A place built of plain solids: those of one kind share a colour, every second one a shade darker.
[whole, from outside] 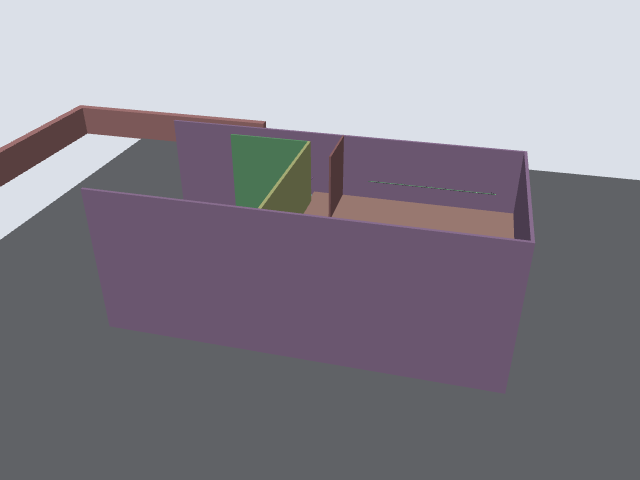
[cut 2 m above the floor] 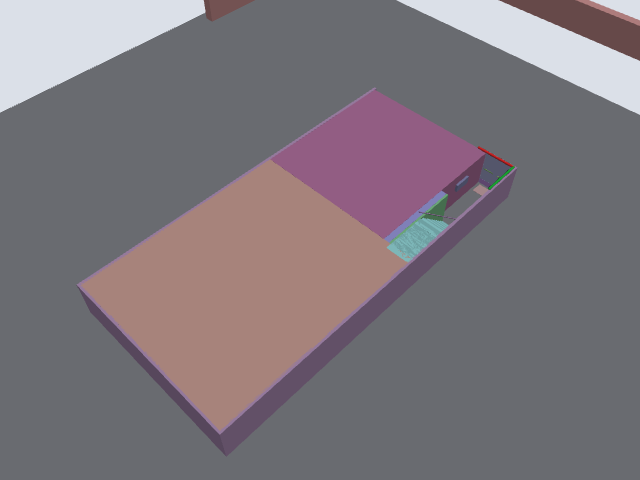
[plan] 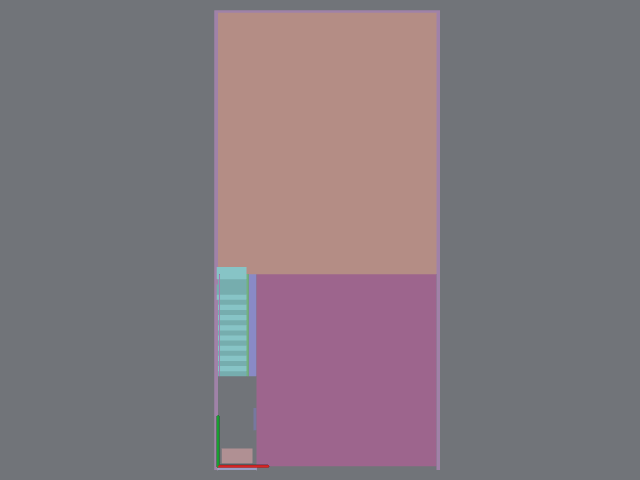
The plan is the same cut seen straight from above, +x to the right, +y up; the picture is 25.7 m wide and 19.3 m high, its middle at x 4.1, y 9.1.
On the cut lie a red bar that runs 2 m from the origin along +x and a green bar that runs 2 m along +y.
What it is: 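A dance studio over shops in an old town building, fitted out in the 1980s to 2010s; the building 8.8 x 18.2 m inside; of the ground floor only the lobby is a room, 1.54 m broad and 3.62 m long under a ceiling 2.52 m high, its street end glazed from wall to wall; the rest is shops, unseen; over the flight a stairwell up to the studio's ceiling, 7.31 m over the ground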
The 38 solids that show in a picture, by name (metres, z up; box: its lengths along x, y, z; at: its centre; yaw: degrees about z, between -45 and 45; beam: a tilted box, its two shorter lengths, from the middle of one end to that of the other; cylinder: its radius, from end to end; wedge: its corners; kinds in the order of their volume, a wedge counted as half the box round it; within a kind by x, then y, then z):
{
 "upper_1": {"box": [8.88, 10.52, 4.03], "at": [4.39, 12.98, 1.97]},
 "shops_1": {"box": [7.24, 7.72, 2.77], "at": [5.16, 3.86, 1.33]},
 "street_hedge_1": {"box": [0.6, 15.85, 2.25], "at": [-14.7, -8.07, 1.07]},
 "street_hedge_2": {"box": [38.78, 0.6, 2.25], "at": [4.39, -16.3, 1.07]},
 "street_hedge_3": {"box": [0.6, 15.85, 2.25], "at": [23.48, -8.07, 1.07]},
 "wall_1": {"box": [0.15, 18.49, 7.36], "at": [-0.07, 9.1, 3.63]},
 "wall_2": {"box": [9.08, 0.15, 7.36], "at": [4.39, 18.27, 3.63]},
 "wall_3": {"box": [0.15, 18.49, 7.36], "at": [8.86, 9.1, 3.63]},
 "stair_step_1": {"box": [1.2, 0.41, 0.25], "at": [0.55, 3.83, 0.07]},
 "stair_step_2": {"box": [1.2, 0.41, 0.44], "at": [0.55, 4.03, 0.17]},
 "stair_step_3": {"box": [1.2, 0.41, 0.63], "at": [0.55, 4.24, 0.26]},
 "stair_step_4": {"box": [1.2, 0.41, 0.82], "at": [0.55, 4.44, 0.36]},
 "stair_step_5": {"box": [1.2, 0.41, 1.01], "at": [0.55, 4.64, 0.45]},
 "stair_step_6": {"box": [1.2, 0.41, 1.19], "at": [0.55, 4.85, 0.55]},
 "stair_step_7": {"box": [1.2, 0.41, 1.38], "at": [0.55, 5.05, 0.64]},
 "stair_step_8": {"box": [1.2, 0.41, 1.57], "at": [0.55, 5.26, 0.74]},
 "stair_step_9": {"box": [1.2, 0.41, 1.76], "at": [0.55, 5.46, 0.83]},
 "stair_step_10": {"box": [1.2, 0.41, 1.95], "at": [0.55, 5.67, 0.93]},
 "stair_step_11": {"box": [1.2, 0.41, 2.14], "at": [0.55, 5.88, 1.02]},
 "stair_step_12": {"box": [1.2, 0.41, 2.33], "at": [0.55, 6.08, 1.11]},
 "stair_step_13": {"box": [1.2, 0.41, 2.52], "at": [0.55, 6.29, 1.21]},
 "stair_step_14": {"box": [1.2, 0.41, 2.71], "at": [0.55, 6.49, 1.3]},
 "stair_step_15": {"box": [1.2, 0.41, 2.9], "at": [0.55, 6.7, 1.4]},
 "stair_step_16": {"box": [1.2, 0.41, 3.08], "at": [0.55, 6.9, 1.49]},
 "stair_step_17": {"box": [1.2, 0.41, 3.27], "at": [0.55, 7.11, 1.59]},
 "stair_step_18": {"box": [1.2, 0.41, 3.46], "at": [0.55, 7.31, 1.68]},
 "stair_step_19": {"box": [1.2, 0.41, 3.65], "at": [0.55, 7.51, 1.78]},
 "stair_step_20": {"box": [1.2, 0.51, 3.84], "at": [0.55, 7.77, 1.87]},
 "entrance_wall_1": {"box": [7.64, 0.15, 3.38], "at": [4.96, 7.79, 5.62]},
 "shops_return_1": {"box": [0.3, 4.1, 2.77], "at": [1.39, 5.67, 1.33]},
 "stair_partition_1": {"box": [0.1, 4.11, 7.36], "at": [1.19, 5.67, 3.63]},
 "head_screen_1": {"box": [2.89, 0.1, 3.38], "at": [1.4, 9.27, 5.62]},
 "window_wall_1": {"box": [1.54, 0.15, 2.57], "at": [0.77, -0.07, 1.24]},
 "door_mat_1": {"box": [1.24, 0.6, 0.07], "at": [0.77, 0.42, -0.02]},
 "letter_boxes_1": {"box": [0.12, 0.9, 0.42], "at": [1.48, 1.9, 1.26]},
 "street_door_kick_1": {"box": [1.54, 0.05, 0.35], "at": [0.77, -0.02, 0.12]},
 "barre_near_1": {"cylinder": 0.02, "from": [0.22, 10.72, 5.03], "to": [0.22, 17.19, 5.03]},
 "stair_wall_rail_1": {"cylinder": 0.02, "from": [0.06, 3.62, 1.08], "to": [0.06, 7.72, 4.86]}
}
